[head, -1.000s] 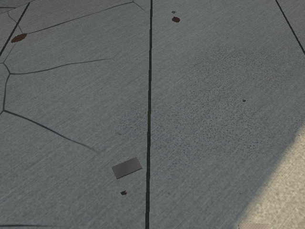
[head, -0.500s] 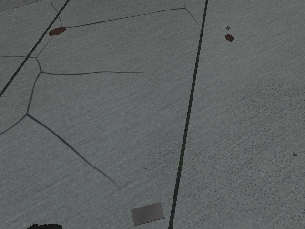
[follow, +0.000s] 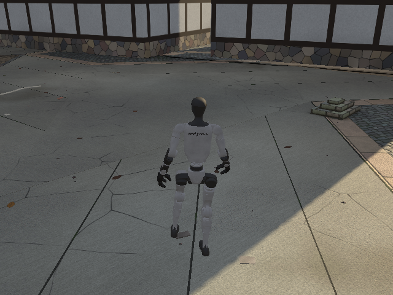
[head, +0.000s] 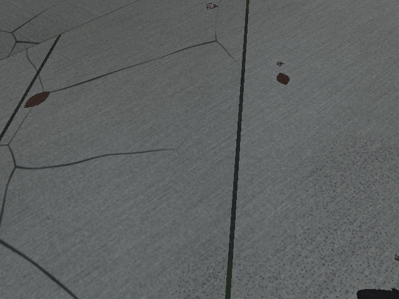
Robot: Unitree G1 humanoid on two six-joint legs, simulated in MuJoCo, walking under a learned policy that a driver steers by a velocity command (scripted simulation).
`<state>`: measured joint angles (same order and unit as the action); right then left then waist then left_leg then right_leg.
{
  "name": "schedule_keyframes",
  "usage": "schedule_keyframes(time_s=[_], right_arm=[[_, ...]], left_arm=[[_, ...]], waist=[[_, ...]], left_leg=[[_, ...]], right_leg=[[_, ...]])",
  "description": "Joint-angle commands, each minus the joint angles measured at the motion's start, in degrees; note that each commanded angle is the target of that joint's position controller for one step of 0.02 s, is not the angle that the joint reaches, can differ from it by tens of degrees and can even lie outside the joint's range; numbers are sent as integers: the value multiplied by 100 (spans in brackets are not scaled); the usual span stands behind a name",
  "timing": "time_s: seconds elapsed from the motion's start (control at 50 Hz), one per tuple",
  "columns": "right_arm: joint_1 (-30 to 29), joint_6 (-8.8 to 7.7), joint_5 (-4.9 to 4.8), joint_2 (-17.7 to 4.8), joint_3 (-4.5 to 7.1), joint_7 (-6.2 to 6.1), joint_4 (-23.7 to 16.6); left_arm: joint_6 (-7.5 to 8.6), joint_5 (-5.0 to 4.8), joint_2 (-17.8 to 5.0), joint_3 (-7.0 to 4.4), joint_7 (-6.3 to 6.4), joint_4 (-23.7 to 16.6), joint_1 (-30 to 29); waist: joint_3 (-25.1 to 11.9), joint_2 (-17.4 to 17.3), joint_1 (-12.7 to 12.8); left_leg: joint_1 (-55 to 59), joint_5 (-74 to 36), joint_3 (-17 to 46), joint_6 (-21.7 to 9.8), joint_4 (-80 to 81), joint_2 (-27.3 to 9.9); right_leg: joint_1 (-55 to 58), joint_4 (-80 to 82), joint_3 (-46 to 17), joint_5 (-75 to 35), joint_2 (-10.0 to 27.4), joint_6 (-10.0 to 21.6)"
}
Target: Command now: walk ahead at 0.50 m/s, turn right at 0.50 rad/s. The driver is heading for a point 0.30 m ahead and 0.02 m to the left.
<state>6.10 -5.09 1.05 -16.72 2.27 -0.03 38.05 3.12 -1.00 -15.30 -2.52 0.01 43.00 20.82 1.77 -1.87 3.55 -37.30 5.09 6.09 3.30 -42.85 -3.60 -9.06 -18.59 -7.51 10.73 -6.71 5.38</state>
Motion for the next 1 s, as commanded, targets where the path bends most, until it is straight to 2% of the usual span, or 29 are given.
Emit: schedule_keyframes(time_s=[0.02, 0.06, 0.1, 0.14, 0.16, 0.18, 0.2, 0.22, 0.24, 0.26, 0.28, 0.3, 0.34, 0.38, 0.4, 0.44, 0.5, 0.52, 0.54, 0.56, 0.58, 0.6, 0.62, 0.68, 0.76, 0.86, 1.0], right_arm=[[-647, -115, -53, -279, 59, 30, -473], [-920, -160, -102, -332, 79, 75, -547], [-1000, -206, -125, -433, 126, 112, -572], [-721, -252, -73, -566, 193, 120, -483], [-329, -288, -14, -622, 238, 101, -370], [202, -327, 87, -762, 281, 77, -285], [938, -324, 201, -1122, 348, 49, -226], [1257, -198, 102, -1171, 389, 91, -9], [1130, -116, -91, -789, 317, 108, -105], [793, -68, -107, -511, 226, 95, -174], [475, -28, -55, -354, 133, 109, -163], [254, -11, -31, -233, 73, 131, -116], [3, 2, 56, -228, 52, 162, 20], [-122, 38, 50, -403, 101, 142, 118], [-94, 65, 22, -486, 124, 121, 176], [-8, 127, -38, -583, 140, 94, 287], [-101, 207, -98, -538, 77, 103, 396], [29, 212, -108, -410, 21, 114, 475], [217, 201, -46, -271, -42, 128, 553], [560, 183, 55, -265, -50, 153, 607], [748, 208, 18, -142, -79, 129, 657], [472, 248, 17, -287, -60, 92, 675], [355, 280, -1, -331, -39, 61, 676], [496, 331, 0, -350, -32, 8, 790], [459, 332, -52, -348, -28, -14, 931], [424, 417, -72, -367, -11, -59, 1147], [368, 510, -81, -396, 12, -138, 1474]], left_arm=[[17, -50, -1047, -298, 108, -272, 78], [-32, -76, -1032, -303, 126, -190, 252], [-86, -83, -995, -305, 150, -155, 300], [-157, -26, -982, -326, 189, -145, 192], [-182, -16, -901, -305, 197, -180, 71], [-173, 25, -733, -244, 185, -272, -30], [-138, 150, -468, -143, 186, -429, 109], [-105, 45, -313, -57, 147, -302, 1163], [-135, 2, -878, -166, 150, -128, 1178], [-197, -20, -1077, -237, 164, -223, 454], [-260, 30, -1012, -233, 194, -298, 43], [-310, 92, -910, -233, 209, -370, -148], [-390, 81, -510, -145, 194, -352, -13], [-386, 118, -326, -75, 199, -335, -16], [-383, 132, -307, -56, 195, -335, -92], [-414, 119, -407, -73, 182, -327, -225], [-474, 165, -466, -106, 158, -346, -477], [-481, 229, -501, -107, 165, -412, -642], [-478, 283, -656, -121, 192, -524, -770], [-488, 253, -968, -170, 236, -613, -888], [-496, 198, -918, -178, 220, -501, -1021], [-475, 196, -643, -133, 172, -533, -1111], [-443, 241, -515, -90, 155, -499, -1109], [-327, 197, -536, -87, 148, -442, -1028], [-300, 166, -516, -85, 168, -373, -1005], [-300, 151, -483, -91, 158, -235, -1021], [-272, 144, -447, -100, 160, 104, -994]], waist=[[-183, 655, 50], [-159, 661, 127], [-154, 706, 93], [-184, 886, -64], [-396, 884, -283], [-940, 796, -541], [-1808, -59, -698], [-2553, -1664, -414], [-2245, -883, -471], [-1452, -400, -602], [-1010, -30, -527], [-707, -6, -395], [-561, -424, -126], [-750, -589, -86], [-902, -591, -125], [-1058, -535, -198], [-783, -422, -128], [-624, -342, -142], [-551, -102, -207], [-507, 456, -486], [-535, 993, -622], [-267, 814, -427], [-165, 723, -393], [-250, 601, -408], [-414, 406, -388], [-400, 260, -412], [-306, 228, -437]], left_leg=[[686, -909, -271, 88, 891, 386], [794, -948, -196, 37, 1216, 477], [878, -709, -68, -57, 1532, 512], [1140, -451, -130, -258, 1743, 534], [1698, -765, -272, -424, 2051, 565], [2792, -1539, -118, -698, 2015, 189], [4573, -3490, 943, -1214, 1474, -911], [5982, -3874, 2889, -2312, 1466, -2181], [5440, -2636, 3044, -2171, 1706, -2096], [4706, -2433, 2240, -1922, 1818, -1759], [3973, -2638, 1674, -1764, 1965, -1453], [3379, -2823, 1304, -1702, 2089, -1233], [2512, -3098, 640, -1584, 2366, -808], [2292, -3598, 303, -1653, 2402, -715], [2316, -3602, 250, -1666, 2404, -732], [2391, -2982, 241, -1653, 2415, -788], [1990, -850, 240, -1407, 2412, -634], [1827, 31, 243, -1162, 2403, -473], [1613, 810, 206, -853, 2295, -299], [1416, 1555, -66, -608, 2078, 80], [1851, 1494, -421, -454, 2046, 319], [2033, 1244, -483, -363, 1923, 342], [2043, 1067, -483, -372, 1873, 323], [2165, 515, -416, -403, 1785, 244], [2374, 1, -405, -387, 1656, 202], [2563, -146, -396, -352, 1618, 186], [2689, -80, -385, -338, 1678, 175]], right_leg=[[-404, 467, -976, -1185, 1118, 660], [-197, 290, -1234, -1026, 1203, 621], [177, 23, -1573, -895, 1313, 566], [515, -499, -1642, -1775, 1350, 408], [564, -984, -1507, -2482, 1169, 245], [300, -1798, -1290, -2694, 908, 26], [-769, -3378, -905, -941, 437, -262], [-2306, -4968, -494, 2923, -225, -599], [-2616, -5548, -642, 2745, 219, -695], [-2800, -5674, -461, 2337, 361, -793], [-2700, -5425, -290, 2062, 526, -863], [-2524, -5014, -234, 1883, 704, -897], [-1691, -3984, 63, 1598, 837, -956], [-1097, -3056, 315, 1268, 831, -1020], [-844, -2686, 355, 929, 839, -1013], [-486, -2155, 402, 368, 824, -975], [149, -1122, 505, -359, 755, -757], [333, -709, 397, -578, 819, -645], [577, -528, -11, -1053, 1177, -491], [671, -670, -296, -1405, 1539, -263], [70, -651, -235, -211, 1447, -101], [-336, -548, -153, 392, 1201, -183], [-443, -543, -103, 332, 1118, -294], [-272, -790, 3, -608, 1034, -399], [-115, -975, 53, -1282, 990, -377], [-129, -976, 86, -1449, 948, -358], [-159, -869, 168, -1312, 881, -381]])
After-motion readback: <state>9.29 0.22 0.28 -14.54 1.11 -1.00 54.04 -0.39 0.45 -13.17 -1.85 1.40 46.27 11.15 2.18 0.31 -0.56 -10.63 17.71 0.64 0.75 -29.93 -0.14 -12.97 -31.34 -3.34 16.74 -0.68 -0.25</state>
